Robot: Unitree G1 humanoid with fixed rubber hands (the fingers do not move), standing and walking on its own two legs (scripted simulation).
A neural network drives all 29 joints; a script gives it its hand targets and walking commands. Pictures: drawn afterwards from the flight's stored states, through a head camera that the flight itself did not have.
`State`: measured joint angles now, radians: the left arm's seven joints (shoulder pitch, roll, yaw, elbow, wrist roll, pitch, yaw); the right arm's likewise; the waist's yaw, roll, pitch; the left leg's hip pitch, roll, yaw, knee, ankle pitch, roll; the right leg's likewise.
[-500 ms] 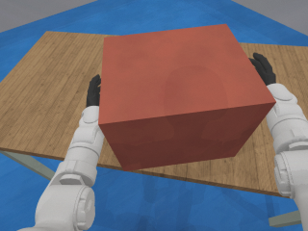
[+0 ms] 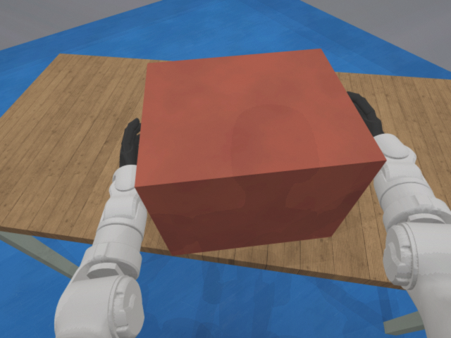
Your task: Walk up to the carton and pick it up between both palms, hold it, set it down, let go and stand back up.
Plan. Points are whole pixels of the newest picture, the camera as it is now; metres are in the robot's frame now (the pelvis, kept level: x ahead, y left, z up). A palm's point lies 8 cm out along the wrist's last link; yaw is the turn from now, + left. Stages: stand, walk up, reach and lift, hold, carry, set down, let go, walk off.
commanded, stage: reach and lift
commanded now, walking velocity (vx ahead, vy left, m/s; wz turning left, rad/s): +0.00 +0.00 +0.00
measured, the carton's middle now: (244, 154) +0.46 +0.03 +0.06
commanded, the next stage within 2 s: none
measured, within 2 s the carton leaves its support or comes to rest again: leaves its support in 1.22 s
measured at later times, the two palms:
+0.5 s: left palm (129, 162) +0.40 +0.24 +0.08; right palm (365, 141) +0.48 -0.17 +0.11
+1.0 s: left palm (124, 169) +0.38 +0.24 +0.08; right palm (369, 151) +0.45 -0.17 +0.11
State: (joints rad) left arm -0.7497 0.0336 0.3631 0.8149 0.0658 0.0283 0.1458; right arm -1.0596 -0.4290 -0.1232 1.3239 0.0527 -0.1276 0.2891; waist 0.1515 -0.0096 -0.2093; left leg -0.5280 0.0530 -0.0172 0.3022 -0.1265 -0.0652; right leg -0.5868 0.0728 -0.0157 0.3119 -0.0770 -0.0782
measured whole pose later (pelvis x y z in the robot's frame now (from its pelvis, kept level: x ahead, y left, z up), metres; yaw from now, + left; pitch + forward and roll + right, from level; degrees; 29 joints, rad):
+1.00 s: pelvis +0.00 +0.01 +0.01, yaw +2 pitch +15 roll +0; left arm -0.64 0.07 0.26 0.72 0.05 0.04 0.15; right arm -0.88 -0.37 -0.12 1.24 0.08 -0.24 0.23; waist 0.07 -0.04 -0.18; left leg -0.42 0.04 -0.01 0.28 -0.12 -0.04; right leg -0.46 0.05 -0.05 0.27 -0.07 -0.06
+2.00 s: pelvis +0.00 +0.05 +0.01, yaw +2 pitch +3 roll -1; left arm -0.53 0.12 0.22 0.24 0.02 0.58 0.13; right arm -0.72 -0.33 -0.07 0.71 0.30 0.29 0.11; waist -0.05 -0.01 -0.11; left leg -0.18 0.00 -0.02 0.31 -0.17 0.00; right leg -0.19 0.02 -0.05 0.25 -0.10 -0.02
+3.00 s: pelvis -0.01 +0.05 +0.01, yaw +1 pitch +1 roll -1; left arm -0.72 0.20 0.29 0.27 0.03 0.79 0.03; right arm -0.86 -0.33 -0.07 0.63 0.34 0.58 -0.03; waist -0.07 -0.02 -0.16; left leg -0.17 0.00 -0.02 0.31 -0.16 0.01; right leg -0.18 0.02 -0.01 0.24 -0.08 -0.01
